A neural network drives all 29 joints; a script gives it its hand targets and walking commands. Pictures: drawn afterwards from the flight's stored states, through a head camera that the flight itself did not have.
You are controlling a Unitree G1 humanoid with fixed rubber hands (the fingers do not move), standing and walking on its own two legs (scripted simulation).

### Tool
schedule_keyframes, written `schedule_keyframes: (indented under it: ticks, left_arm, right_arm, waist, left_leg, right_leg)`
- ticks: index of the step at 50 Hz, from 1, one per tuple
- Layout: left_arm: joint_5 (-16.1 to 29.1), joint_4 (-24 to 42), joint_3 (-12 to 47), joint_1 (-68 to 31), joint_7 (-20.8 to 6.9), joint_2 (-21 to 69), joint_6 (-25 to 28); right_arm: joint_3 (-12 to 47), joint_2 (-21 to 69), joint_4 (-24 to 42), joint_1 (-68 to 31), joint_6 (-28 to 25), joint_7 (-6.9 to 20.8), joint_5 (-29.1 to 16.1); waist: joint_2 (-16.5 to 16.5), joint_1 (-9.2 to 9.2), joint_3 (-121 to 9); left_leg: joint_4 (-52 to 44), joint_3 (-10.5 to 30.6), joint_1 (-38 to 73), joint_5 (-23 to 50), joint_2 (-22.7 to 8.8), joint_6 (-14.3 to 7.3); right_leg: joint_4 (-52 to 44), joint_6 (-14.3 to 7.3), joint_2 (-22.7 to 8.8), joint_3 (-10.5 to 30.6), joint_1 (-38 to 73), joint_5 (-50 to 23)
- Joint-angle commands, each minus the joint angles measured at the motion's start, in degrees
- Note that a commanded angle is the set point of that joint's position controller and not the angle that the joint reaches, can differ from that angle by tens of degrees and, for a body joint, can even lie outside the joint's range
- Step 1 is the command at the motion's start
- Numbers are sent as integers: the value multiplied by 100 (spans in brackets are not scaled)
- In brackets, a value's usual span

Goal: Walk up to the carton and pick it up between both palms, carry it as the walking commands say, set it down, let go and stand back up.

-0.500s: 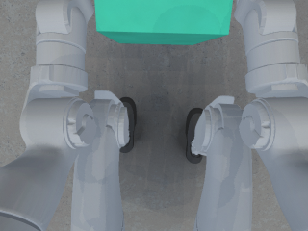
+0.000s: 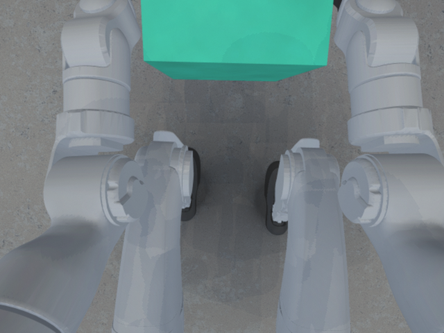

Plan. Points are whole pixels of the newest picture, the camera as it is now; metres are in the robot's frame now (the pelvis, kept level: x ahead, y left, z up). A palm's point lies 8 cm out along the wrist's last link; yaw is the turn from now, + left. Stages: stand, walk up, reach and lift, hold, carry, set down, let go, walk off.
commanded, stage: reach and lift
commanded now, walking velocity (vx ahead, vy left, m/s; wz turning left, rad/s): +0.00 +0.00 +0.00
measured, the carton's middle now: (230, 4) +0.56 +0.02 -0.15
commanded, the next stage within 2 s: none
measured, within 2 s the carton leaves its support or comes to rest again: neither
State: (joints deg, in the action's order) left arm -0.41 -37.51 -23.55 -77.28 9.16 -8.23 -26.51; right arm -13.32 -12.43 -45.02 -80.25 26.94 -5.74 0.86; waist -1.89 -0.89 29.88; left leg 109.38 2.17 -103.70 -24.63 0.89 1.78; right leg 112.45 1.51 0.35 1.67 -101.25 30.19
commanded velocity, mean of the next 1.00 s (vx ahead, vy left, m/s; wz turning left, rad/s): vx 0.00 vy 0.00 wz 0.00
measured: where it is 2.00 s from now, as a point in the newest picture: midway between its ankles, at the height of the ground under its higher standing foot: (231, 204)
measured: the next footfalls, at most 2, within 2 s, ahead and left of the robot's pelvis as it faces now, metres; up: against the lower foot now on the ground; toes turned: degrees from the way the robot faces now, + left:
none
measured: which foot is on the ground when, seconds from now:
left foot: down 0.00-1.00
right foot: down 0.00-1.00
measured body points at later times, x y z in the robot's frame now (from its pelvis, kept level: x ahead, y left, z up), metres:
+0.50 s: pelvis +0.00 +0.00 +0.06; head +0.30 +0.00 +0.38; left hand +0.54 +0.17 +0.00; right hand +0.55 -0.13 -0.01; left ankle +0.18 +0.13 -0.42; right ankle +0.15 -0.13 -0.42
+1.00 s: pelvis +0.04 +0.00 +0.12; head +0.25 +0.00 +0.52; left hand +0.52 +0.16 +0.10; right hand +0.52 -0.14 +0.08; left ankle +0.18 +0.13 -0.42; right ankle +0.15 -0.13 -0.42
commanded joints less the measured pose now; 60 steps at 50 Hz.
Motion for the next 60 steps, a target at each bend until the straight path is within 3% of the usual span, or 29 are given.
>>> schedule_keyframes:
  ticks: [1, 4, 10, 11, 14, 16, 17, 18, 20, 21, 22, 25, 26, 29, 34, 35, 38, 41, 43, 44, 45, 47, 50, 51, 52, 55, 58, 59, 60]
  left_arm:
    - [894, 767, 3471, -3938, -2053, 7274, -44]
    - [978, 741, 3487, -4250, -2000, 7367, -119]
    - [758, 248, 3277, -3374, -1977, 7391, -155]
    - [714, 137, 3393, -3373, -2001, 7511, -179]
    - [710, 197, 3484, -3067, -1949, 7658, -185]
    - [893, 982, 3779, -3374, -1892, 7376, -100]
    - [913, 609, 3754, -3635, -1947, 7471, -172]
    - [707, 653, 3563, -3469, -1914, 7241, -124]
    - [561, 20, 3533, -3174, -1933, 7632, -218]
    - [487, 119, 3383, -2920, -1911, 7559, -191]
    - [755, 558, 3663, -3388, -1907, 7651, -135]
    - [799, 1114, 3879, -3274, -1881, 7610, -158]
    - [657, 498, 3744, -3174, -1898, 7466, -226]
    - [615, 263, 3619, -2905, -1968, 7490, -225]
    - [826, 1000, 4153, -2780, -1852, 7665, -145]
    - [705, 665, 3921, -2653, -1853, 7375, -182]
    - [368, -161, 3489, -2158, -1926, 7518, -237]
    - [659, 831, 4036, -2530, -1870, 7864, -61]
    - [311, -3, 3658, -1921, -1869, 7815, -145]
    - [286, -504, 3325, -1683, -1902, 7953, -138]
    - [-124, -985, 2812, -1401, -1942, 7707, -144]
    - [199, 283, 3284, -1619, -1920, 8117, 94]
    - [-269, -733, 2808, -1025, -1947, 8071, 84]
    - [-310, -954, 2518, -955, -1978, 7992, 157]
    - [-358, -563, 2494, -988, -1959, 8091, 227]
    - [-940, -1285, 1558, 179, -2052, 7495, 217]
    - [-896, -1204, 1868, 75, -2110, 7922, 125]
    - [-786, -804, 2157, 90, -2100, 7903, 223]
    - [-894, -1162, 1975, 828, -2120, 7851, 126]
  right_arm:
    - [2479, 7602, 1883, -3913, -180, 1848, -1035]
    - [2437, 7098, 1952, -4385, -210, 1810, -1021]
    - [2362, 7285, 1727, -3987, -190, 1948, -1019]
    - [2092, 7187, 1553, -3387, -177, 1930, -747]
    - [2342, 7161, 1913, -3685, -267, 1920, -920]
    - [2608, 7401, 2276, -3837, -243, 1903, -1043]
    - [2344, 6947, 2003, -3853, -253, 1903, -916]
    - [2413, 7424, 1735, -3650, -213, 1888, -982]
    - [2048, 7062, 1323, -3531, -243, 1939, -738]
    - [2325, 7065, 1875, -3824, -292, 1972, -929]
    - [2311, 7207, 1673, -3360, -267, 1949, -866]
    - [2567, 7402, 2062, -3408, -198, 1958, -1033]
    - [2287, 7132, 1548, -3379, -158, 1989, -792]
    - [2609, 7296, 2074, -3416, -206, 1895, -889]
    - [2977, 7305, 2696, -3325, -272, 1844, -1022]
    - [2951, 7368, 2481, -3432, -260, 1849, -1240]
    - [2355, 7251, 1541, -2875, -178, 1897, -624]
    - [2615, 7467, 1942, -2765, -267, 1946, -699]
    - [2486, 7445, 1824, -2685, -326, 1936, -784]
    - [2228, 7291, 1376, -2588, -322, 1956, -528]
    - [1999, 7491, 946, -2337, -290, 2006, -342]
    - [2443, 7821, 1625, -1923, -331, 2071, -396]
    - [1829, 7574, 1031, -1790, -480, 2105, -169]
    - [1685, 7437, 764, -1725, -462, 2113, 109]
    - [1532, 7747, 246, -1101, -434, 2129, 218]
    - [1020, 7546, -101, -276, -357, 2012, 793]
    - [1251, 7503, 292, -554, -401, 2103, 591]
    - [1262, 7506, 187, -52, -463, 2116, 726]
    - [1518, 7439, 693, -248, -429, 2090, 438]
  waist:
    - [399, 78, -14423]
    - [109, 338, -14331]
    - [155, -27, -13626]
    - [20, 392, -13523]
    - [-130, 129, -13913]
    - [512, 72, -14409]
    - [185, 426, -13928]
    - [170, 90, -13815]
    - [-314, 300, -12992]
    - [-235, -17, -13308]
    - [-30, 302, -13673]
    - [147, 169, -14302]
    - [172, 367, -13467]
    - [330, 92, -13785]
    - [200, 271, -14708]
    - [81, -142, -13797]
    - [258, 131, -12260]
    - [172, 259, -13118]
    - [-88, -120, -12180]
    - [30, 126, -11301]
    - [93, -223, -10337]
    - [301, 6, -11416]
    - [-122, -173, -9343]
    - [305, 114, -8611]
    - [-25, 57, -8552]
    - [293, -8, -7274]
    - [-34, -121, -7632]
    - [138, 140, -7708]
    - [-11, -320, -7753]
  left_leg:
    - [-1493, -743, 4416, 582, 858, -165]
    - [-1596, -534, 4920, 352, 863, -68]
    - [-2007, -449, 5114, 297, 851, -96]
    - [-2070, -377, 5071, 315, 832, -94]
    - [-2065, -457, 5399, 725, 845, -45]
    - [-2098, -522, 5511, 952, 890, -88]
    - [-2239, -324, 5370, 527, 888, -21]
    - [-2182, -390, 5437, 433, 847, -122]
    - [-2383, -363, 5353, 107, 845, -12]
    - [-2391, -353, 5693, 357, 840, -5]
    - [-2282, -453, 5738, 630, 851, -2]
    - [-2552, -350, 6275, 456, 850, -65]
    - [-2721, -171, 5921, 33, 796, -55]
    - [-2689, -475, 5975, 662, 849, -79]
    - [-2649, -336, 6601, 1340, 902, -20]
    - [-2922, -384, 6278, 913, 866, -48]
    - [-3203, -330, 5770, 284, 795, -85]
    - [-3217, -226, 6635, 701, 829, -45]
    - [-3427, -328, 6272, 540, 794, -44]
    - [-3394, -307, 5841, 322, 817, -60]
    - [-3591, -362, 5470, -65, 779, -100]
    - [-3610, -307, 6439, 942, 792, -101]
    - [-4008, -180, 5974, 231, 729, -123]
    - [-4085, -54, 5615, 74, 733, -151]
    - [-4179, -232, 5538, 408, 770, -101]
    - [-4379, -266, 4602, 192, 780, -218]
    - [-4787, -176, 5684, -8, 752, -152]
    - [-4722, -110, 5745, 460, 740, -92]
    - [-4782, -259, 5648, 670, 738, -144]
  right_leg:
    - [-1979, -57, 969, -663, 3696, -829]
    - [-1983, -108, 959, -722, 3259, -569]
    - [-2277, -120, 965, -668, 3185, -451]
    - [-2368, -171, 970, -731, 3258, -650]
    - [-2309, -142, 967, -663, 3356, -847]
    - [-2553, -67, 1027, -635, 4044, -1025]
    - [-2588, -136, 999, -665, 3689, -815]
    - [-2543, -85, 991, -578, 3629, -642]
    - [-2650, -212, 989, -682, 2960, -206]
    - [-2592, -137, 1010, -680, 3234, -465]
    - [-2791, -173, 1003, -582, 3576, -609]
    - [-2852, -148, 1056, -595, 4192, -686]
    - [-2911, -155, 1005, -678, 3488, -314]
    - [-3101, -76, 990, -553, 4410, -747]
    - [-3113, -80, 1035, -480, 4803, -1427]
    - [-3215, -15, 947, -447, 4697, -1048]
    - [-3587, -104, 932, -465, 4255, -366]
    - [-3563, -138, 1022, -503, 4483, -816]
    - [-3692, -105, 1004, -425, 4386, -668]
    - [-3784, -165, 966, -377, 3850, -280]
    - [-3899, -165, 981, -411, 3730, 33]
    - [-4028, -199, 995, -344, 4546, -903]
    - [-4282, -269, 955, -284, 3597, -408]
    - [-4485, -253, 937, -354, 3209, -72]
    - [-4605, -291, 879, -292, 3455, -360]
    - [-4898, -194, 762, -138, 3544, -280]
    - [-5076, -220, 807, -179, 3960, -168]
    - [-5067, -283, 861, -289, 3861, -492]
    - [-5113, -219, 789, -209, 4310, -749]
